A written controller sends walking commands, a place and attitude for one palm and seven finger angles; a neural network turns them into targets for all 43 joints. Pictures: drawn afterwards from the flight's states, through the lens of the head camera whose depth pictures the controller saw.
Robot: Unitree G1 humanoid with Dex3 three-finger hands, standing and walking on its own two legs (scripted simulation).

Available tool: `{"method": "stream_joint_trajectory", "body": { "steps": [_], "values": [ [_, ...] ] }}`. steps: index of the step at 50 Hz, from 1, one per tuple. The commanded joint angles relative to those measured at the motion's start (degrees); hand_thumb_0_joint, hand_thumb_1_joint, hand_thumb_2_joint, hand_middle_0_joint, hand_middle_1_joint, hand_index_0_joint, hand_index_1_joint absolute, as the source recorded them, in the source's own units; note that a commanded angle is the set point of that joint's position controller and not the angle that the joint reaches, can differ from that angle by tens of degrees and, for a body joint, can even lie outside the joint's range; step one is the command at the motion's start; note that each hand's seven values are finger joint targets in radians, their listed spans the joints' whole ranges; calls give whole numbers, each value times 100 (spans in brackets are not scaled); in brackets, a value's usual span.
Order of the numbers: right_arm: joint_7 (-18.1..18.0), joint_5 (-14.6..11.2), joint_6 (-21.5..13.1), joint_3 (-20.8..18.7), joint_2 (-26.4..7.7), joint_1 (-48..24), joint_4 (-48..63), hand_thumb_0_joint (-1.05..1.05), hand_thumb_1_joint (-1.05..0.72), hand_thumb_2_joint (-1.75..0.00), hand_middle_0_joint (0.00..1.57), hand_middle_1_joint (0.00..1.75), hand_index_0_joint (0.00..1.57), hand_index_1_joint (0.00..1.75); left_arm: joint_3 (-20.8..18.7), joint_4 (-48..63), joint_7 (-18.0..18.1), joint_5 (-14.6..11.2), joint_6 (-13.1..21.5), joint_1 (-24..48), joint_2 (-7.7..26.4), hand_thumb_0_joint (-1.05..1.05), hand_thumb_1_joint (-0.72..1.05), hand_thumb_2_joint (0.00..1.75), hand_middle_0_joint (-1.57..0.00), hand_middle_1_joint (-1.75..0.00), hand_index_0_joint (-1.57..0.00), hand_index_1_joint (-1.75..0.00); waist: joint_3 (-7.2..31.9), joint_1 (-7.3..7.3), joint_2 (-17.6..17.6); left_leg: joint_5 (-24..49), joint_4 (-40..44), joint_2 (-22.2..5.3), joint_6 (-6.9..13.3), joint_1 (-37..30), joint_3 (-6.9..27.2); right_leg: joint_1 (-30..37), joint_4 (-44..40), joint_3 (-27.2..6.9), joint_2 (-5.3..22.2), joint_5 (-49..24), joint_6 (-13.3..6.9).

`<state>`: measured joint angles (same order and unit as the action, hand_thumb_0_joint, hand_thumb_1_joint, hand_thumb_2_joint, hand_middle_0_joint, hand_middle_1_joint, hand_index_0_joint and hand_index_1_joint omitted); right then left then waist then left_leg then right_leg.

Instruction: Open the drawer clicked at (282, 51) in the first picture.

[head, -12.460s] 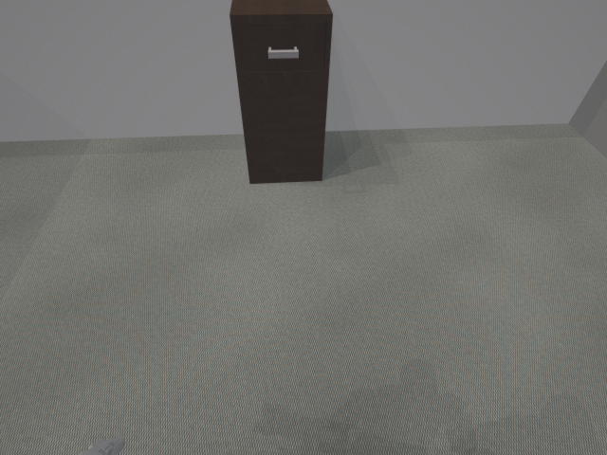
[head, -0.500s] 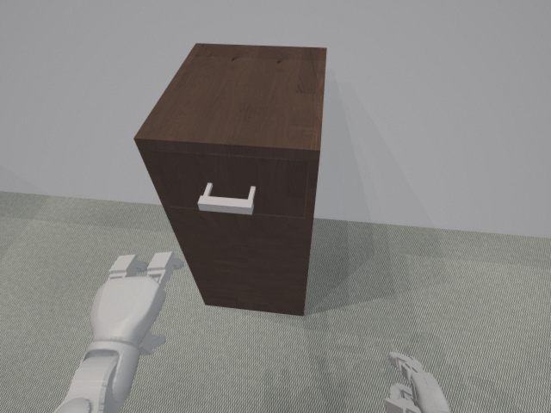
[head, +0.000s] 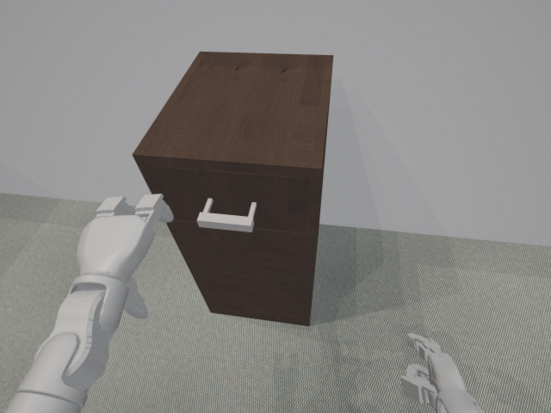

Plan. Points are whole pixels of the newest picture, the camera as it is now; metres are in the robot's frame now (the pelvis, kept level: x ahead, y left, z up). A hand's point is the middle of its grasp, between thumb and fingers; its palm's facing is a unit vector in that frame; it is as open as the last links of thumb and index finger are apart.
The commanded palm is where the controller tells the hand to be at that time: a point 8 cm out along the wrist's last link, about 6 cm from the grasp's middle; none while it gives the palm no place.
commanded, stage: raise the hand with hooked fingers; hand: left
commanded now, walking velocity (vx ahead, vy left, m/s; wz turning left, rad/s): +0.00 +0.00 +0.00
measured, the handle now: (228, 213) +0.50 +0.17 -0.08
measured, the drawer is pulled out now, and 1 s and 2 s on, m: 0.00 0.00 0.00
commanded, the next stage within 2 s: move the hooked fingers above the handle in 0.48 s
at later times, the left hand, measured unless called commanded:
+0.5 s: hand (133, 258) +0.29 +0.24 +0.09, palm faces +0.11 -0.08 -0.99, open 13.8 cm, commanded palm +0.26 +0.24 +0.14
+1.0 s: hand (163, 241) +0.33 +0.22 +0.06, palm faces +0.08 -0.07 -0.99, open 13.8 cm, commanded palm +0.31 +0.21 +0.11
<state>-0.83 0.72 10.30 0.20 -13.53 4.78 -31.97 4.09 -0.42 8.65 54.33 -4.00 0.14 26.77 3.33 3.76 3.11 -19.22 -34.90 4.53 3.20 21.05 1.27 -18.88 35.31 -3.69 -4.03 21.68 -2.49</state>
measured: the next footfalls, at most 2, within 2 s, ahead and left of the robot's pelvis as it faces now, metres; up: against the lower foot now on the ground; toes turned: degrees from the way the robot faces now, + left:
none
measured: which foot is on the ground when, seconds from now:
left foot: down 0.00-1.00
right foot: down 0.00-1.00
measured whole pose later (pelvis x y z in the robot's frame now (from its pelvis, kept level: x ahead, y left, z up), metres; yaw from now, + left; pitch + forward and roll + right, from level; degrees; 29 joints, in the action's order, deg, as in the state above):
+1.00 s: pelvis -0.03 +0.00 +0.00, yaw +0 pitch +8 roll +0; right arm -0.8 -0.6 10.7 -1.4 -13.2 9.6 -35.3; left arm 7.6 -19.3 12.4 57.2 -1.5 16.9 23.0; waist 4.4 2.4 3.4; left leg -17.5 -36.9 4.8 3.3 26.8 1.1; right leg -24.8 37.8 -3.3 -3.8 20.4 -2.1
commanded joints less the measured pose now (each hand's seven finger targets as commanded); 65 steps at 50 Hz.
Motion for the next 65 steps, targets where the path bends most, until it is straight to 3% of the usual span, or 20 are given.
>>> {"method": "stream_joint_trajectory", "body": {
  "steps": [1, 4, 8, 11, 18, 22, 28, 29, 30, 33, 37, 42, 46, 49, 51, 57, 58, 60, 64, 65],
  "values": [
    [-82, -42, -163, -201, -634, -455, 730, 0, -90, -90, 20, 30, 20, 30, -774, 1033, -68, -60, 1, 1699, 1247, 0, -50, 30, -30, -120, -30, -120, 1639, -36, -119, 3128, 186, -201, -93, -1074, 60, 679, -331, -102, 248, -3216, 9],
    [-90, -60, -125, -197, -660, -422, 712, 0, -90, -90, 20, 30, 20, 30, -777, 830, -299, -154, 25, 1942, 1315, 0, -50, 30, -30, -120, -30, -120, 1583, -61, -298, 3049, 236, -178, -73, -995, 41, 804, -382, -75, 262, -3334, 35],
    [-39, -101, -116, -184, -679, -355, 770, 0, -90, -90, 20, 30, 20, 30, -707, 414, -600, -292, 126, 1286, 1096, 0, -50, 30, -30, -120, -30, -120, 1355, 8, -623, 2741, 317, -143, -73, -707, -20, 876, -427, -48, 282, -3322, 63],
    [-27, -72, -112, -212, -695, -365, 822, 0, -90, -90, 20, 30, 20, 30, -791, 737, -650, -296, 345, 1351, 1188, 0, -50, 30, -30, -120, -30, -120, 1398, 43, -541, 2581, 353, -138, -58, -660, -36, 863, -438, -68, 296, -3174, 56],
    [-61, -5, -237, -274, -610, -358, 721, 0, -90, -90, 20, 30, 20, 30, -1267, 1383, 108, -104, 923, 1907, 1533, 0, -50, 30, -30, -120, -30, -120, 1747, 86, 122, 2314, 290, -147, -81, -908, 82, 511, -411, -128, 261, -2429, -54],
    [-48, -92, -217, -318, -632, -326, 564, 0, -90, -90, 20, 30, 20, 30, -1209, 706, 377, -44, 680, 1885, 1404, 0, -50, 30, -30, -120, -30, -120, 1409, 28, -106, 1947, 366, -189, -125, -737, 56, 197, -462, -9, 198, -1832, -71],
    [-62, -206, -154, -278, -673, -379, 693, 0, -90, -90, 20, 30, 20, 30, -468, 369, -24, -178, 100, 1749, 916, 0, -50, 30, -30, -120, -30, -120, 1215, -87, -400, 1503, 508, -194, -66, -654, 23, 284, -605, 50, 221, -1454, -7],
    [-76, -197, -143, -266, -673, -411, 696, 0, -90, -90, 20, 30, 20, 30, -480, 438, -124, -166, 95, 1804, 996, 0, -50, 30, -30, -120, -30, -120, 1206, -71, -433, 1456, 540, -195, -56, -703, 11, 292, -653, 43, 229, -1403, 5],
    [-92, -193, -156, -252, -673, -400, 704, 0, -90, -90, 20, 30, 20, 30, -146, 394, -225, -189, 109, 2063, 732, 0, -50, 30, -30, -120, -30, -120, 1033, -188, -479, 1349, 529, -190, -37, -699, 6, 152, -692, 63, 237, -1331, 18],
    [-125, -143, -221, -250, -666, -259, 661, 0, -90, -90, 20, 30, 20, 30, -120, 341, -347, -101, 349, 2586, 783, 0, -50, 30, -30, -120, -30, -120, 1015, -241, -471, 1269, 485, -220, -35, -778, 57, -80, -678, 103, 220, -1156, -3],
    [-166, -75, -258, -248, -633, -163, 579, 0, -90, -90, 20, 30, 20, 30, -584, 202, -75, 151, 760, 3034, 1229, 0, -50, 30, -30, -120, -30, -120, 1258, -96, -149, 1310, 397, -191, -70, -761, 96, -143, -537, 84, 177, -1118, -64],
    [-123, -95, -276, -323, -589, -10, 433, 0, -90, -90, 20, 30, 20, 30, -661, -286, 491, 320, 789, 3444, 1088, 0, -50, 30, -30, -120, -30, -120, 1653, -40, 242, 1709, 260, -214, -212, -768, 156, -336, -226, 208, 97, -1261, -157],
    [-44, -134, -226, -376, -617, 33, 435, 0, -90, -90, 20, 30, 20, 30, -300, -720, 638, 304, 355, 3225, 619, 0, -50, 30, -30, -120, -30, -120, 1860, -89, -88, 2020, 141, -247, -216, -679, 69, -277, -135, 208, 105, -1660, -125],
    [-42, -192, -148, -377, -689, 147, 461, 0, -90, -90, 20, 30, 20, 30, 113, -1232, 465, 278, -8, 3213, 272, 0, -50, 30, -30, -120, -30, -120, 1611, -224, -598, 1693, 186, -257, -140, -426, 25, -282, -230, 222, 119, -1527, -71],
    [-85, -194, -107, -376, -735, 181, 474, 0, -90, -90, 20, 30, 20, 30, 164, -1341, 320, 300, -99, 3409, 372, 0, -50, 30, -30, -120, -30, -120, 1684, -271, -695, 1689, 135, -223, -90, -374, -13, -169, -252, 141, 146, -1670, -48],
    [-186, -106, -137, -441, -697, 377, 454, 0, -90, -90, 20, 30, 20, 30, -111, -898, 312, 301, 527, 4042, 699, 0, -50, 30, -30, -120, -30, -120, 2074, -291, -293, 2063, -67, -205, -46, -579, 36, -166, -102, 77, 164, -2009, -69],
    [-193, -110, -155, -443, -676, 392, 442, 0, -90, -90, 20, 30, 20, 30, -218, -919, 400, 324, 646, 4058, 778, 0, -50, 30, -30, -120, -30, -120, 2024, -275, -88, 2065, -91, -194, -47, -568, 34, -252, -91, 60, 155, -2011, -82],
    [-202, -107, -160, -444, -650, 487, 338, 0, -90, -90, 20, 30, 20, 30, -300, -1248, 602, 400, 778, 4219, 767, 0, -50, 30, -30, -120, -30, -120, 1895, -318, -130, 2041, -162, -195, -65, -423, 24, -439, -11, 89, 134, -1988, -88],
    [-136, -114, -161, -501, -658, 586, 250, 0, -90, -90, 20, 30, 20, 30, -546, -1852, 1027, 560, 642, 4165, 857, 0, -50, 30, -30, -120, -30, -120, 2069, -226, -89, 2148, -273, -182, -114, -166, -34, -494, 160, 114, 87, -2079, -129],
    [-118, -112, -160, -511, -659, 603, 249, 0, -90, -90, 20, 30, 20, 30, -402, -1973, 1083, 545, 534, 4164, 685, 0, -50, 30, -30, -120, -30, -120, 2119, -252, -62, 2188, -295, -183, -111, -179, -72, -483, 161, 126, 90, -2160, -124]
  ]
}}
